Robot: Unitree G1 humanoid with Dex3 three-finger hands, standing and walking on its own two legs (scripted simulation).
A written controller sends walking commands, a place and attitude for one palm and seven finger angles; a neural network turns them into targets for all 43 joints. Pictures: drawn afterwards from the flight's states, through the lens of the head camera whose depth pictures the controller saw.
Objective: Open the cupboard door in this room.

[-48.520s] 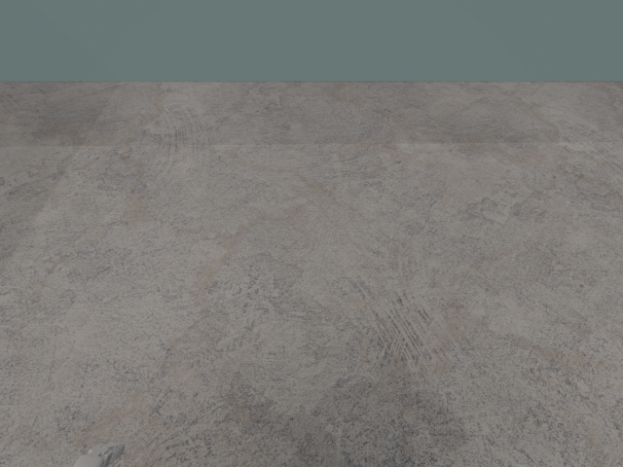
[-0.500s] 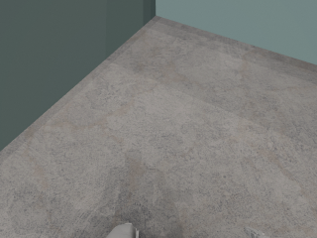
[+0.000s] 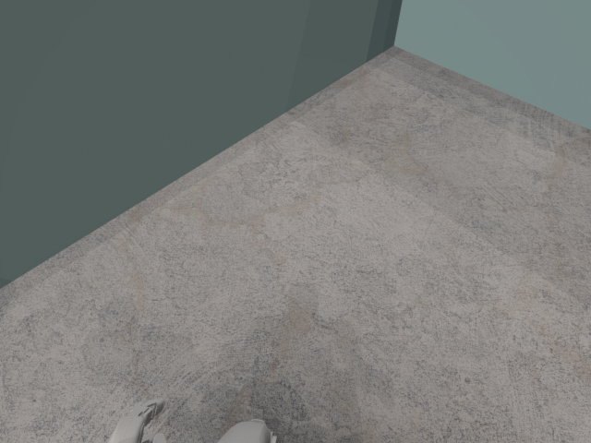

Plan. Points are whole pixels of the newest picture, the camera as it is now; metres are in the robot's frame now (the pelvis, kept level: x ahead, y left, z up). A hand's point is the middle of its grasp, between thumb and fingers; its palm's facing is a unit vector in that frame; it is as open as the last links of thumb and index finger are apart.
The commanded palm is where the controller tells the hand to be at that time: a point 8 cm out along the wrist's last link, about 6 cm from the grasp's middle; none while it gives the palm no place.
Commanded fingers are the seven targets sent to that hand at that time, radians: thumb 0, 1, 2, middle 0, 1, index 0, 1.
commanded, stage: turn to face it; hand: left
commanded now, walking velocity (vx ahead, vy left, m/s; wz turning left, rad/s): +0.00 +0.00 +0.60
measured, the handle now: out of the picture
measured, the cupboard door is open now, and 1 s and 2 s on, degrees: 41 41 41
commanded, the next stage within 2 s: none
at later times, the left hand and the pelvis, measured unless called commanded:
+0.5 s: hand out of the picture +0.02 +0.26 -0.16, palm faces +0.32 -0.91 -0.25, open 7.4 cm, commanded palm none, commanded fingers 0.00 0.90 0.90 -0.20 -0.30 -0.20 -0.30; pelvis +0.01 +0.02 +0.01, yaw +18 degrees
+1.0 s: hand out of the picture -0.03 +0.19 -0.15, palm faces +0.59 -0.77 -0.23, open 7.3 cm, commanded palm none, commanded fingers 0.00 0.90 0.90 -0.20 -0.30 -0.20 -0.30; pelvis +0.03 -0.01 +0.01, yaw +37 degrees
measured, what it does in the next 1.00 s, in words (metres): steps on the spot, turning left: left foot, then right foot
